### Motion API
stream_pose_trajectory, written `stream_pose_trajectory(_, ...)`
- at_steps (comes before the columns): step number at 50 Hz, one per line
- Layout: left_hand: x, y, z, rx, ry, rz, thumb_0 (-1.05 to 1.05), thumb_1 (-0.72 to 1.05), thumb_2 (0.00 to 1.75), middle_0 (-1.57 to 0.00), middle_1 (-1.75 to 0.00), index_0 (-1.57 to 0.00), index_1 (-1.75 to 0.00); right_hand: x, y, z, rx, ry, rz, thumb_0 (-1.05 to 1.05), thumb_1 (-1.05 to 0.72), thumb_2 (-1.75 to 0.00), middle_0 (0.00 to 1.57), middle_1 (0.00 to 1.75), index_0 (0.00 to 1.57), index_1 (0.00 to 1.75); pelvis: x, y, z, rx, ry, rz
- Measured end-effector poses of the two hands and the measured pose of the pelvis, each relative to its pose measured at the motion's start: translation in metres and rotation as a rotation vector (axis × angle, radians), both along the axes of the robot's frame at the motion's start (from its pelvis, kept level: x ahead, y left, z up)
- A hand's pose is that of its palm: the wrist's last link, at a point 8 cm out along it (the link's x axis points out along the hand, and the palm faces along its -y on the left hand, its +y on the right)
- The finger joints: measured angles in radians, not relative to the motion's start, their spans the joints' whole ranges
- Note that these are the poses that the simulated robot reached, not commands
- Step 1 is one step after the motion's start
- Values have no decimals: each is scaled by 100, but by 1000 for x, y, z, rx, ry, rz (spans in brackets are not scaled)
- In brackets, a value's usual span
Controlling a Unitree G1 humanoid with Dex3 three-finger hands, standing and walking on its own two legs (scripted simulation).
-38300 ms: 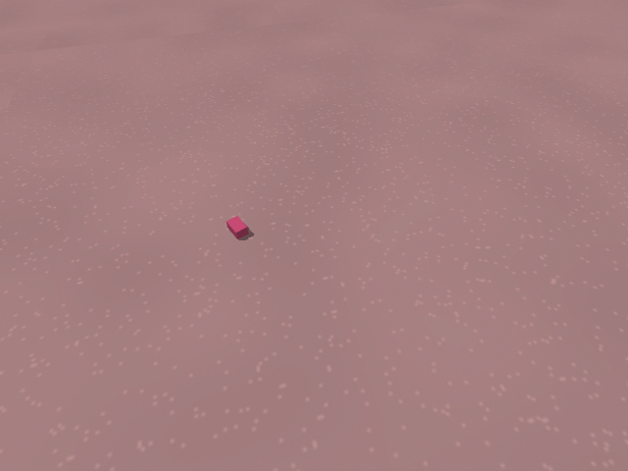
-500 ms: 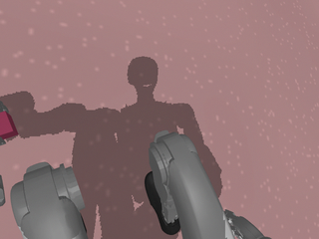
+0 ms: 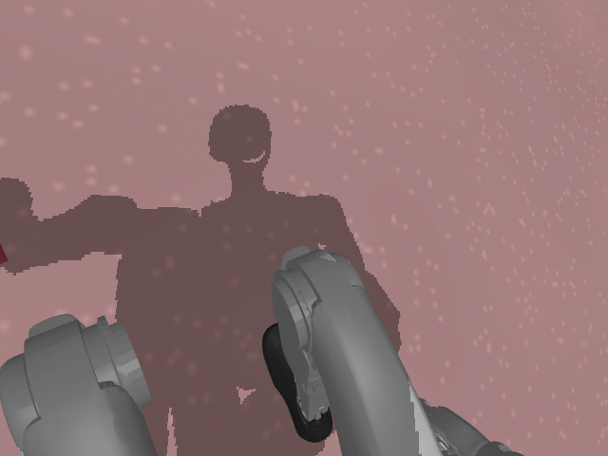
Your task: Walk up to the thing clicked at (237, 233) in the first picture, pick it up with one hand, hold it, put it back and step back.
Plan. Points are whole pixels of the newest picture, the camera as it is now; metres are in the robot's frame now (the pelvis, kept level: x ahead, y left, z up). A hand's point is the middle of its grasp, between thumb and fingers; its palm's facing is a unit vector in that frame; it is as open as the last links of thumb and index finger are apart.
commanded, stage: rest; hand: left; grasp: from above
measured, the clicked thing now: out of the picture +0.42 +0.32 -0.27
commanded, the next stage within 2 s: open in 0.16 s
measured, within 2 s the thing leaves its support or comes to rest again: neither
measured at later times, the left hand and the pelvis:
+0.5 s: hand out of the picture +0.41 +0.32 -0.24, palm faces -0.42 -0.17 -0.89, open 8.8 cm; pelvis +0.00 +0.00 +0.00, yaw -1 degrees
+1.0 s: hand out of the picture +0.41 +0.31 -0.25, palm faces -0.41 -0.17 -0.89, open 11.8 cm; pelvis -0.01 +0.00 +0.01, yaw -1 degrees
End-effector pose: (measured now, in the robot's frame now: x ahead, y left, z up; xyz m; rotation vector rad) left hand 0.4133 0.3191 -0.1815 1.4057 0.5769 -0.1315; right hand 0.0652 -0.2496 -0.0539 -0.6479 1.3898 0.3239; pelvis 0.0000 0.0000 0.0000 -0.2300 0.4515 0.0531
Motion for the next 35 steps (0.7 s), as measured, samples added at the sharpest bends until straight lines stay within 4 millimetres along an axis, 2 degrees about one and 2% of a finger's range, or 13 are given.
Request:
stream_pose_trajectory(18, 0, 2, -1, 4, -8, -18, -2, 19, 26, -96, -25, -95, -24, 6, 4, 7, 21, -13, 62, 0, -91, -90, 20, 30, 20, 30, -2, 1, 2, -11, -19, -6)
stream_pose_trajectory(25, -1, 1, -3, 10, -7, -14, -2, 21, 31, -87, -32, -83, -30, 7, 3, 10, 20, -19, 71, 0, -90, -90, 20, 30, 20, 30, -3, 1, 3, -13, -24, -7)
stream_pose_trajectory(35, -1, 1, -4, 5, 2, -5, 0, 7, 48, -75, -52, -63, -45, 2, 3, 13, 23, -13, 67, 0, -90, -90, 20, 30, 20, 30, -4, 1, 4, -13, -28, -8)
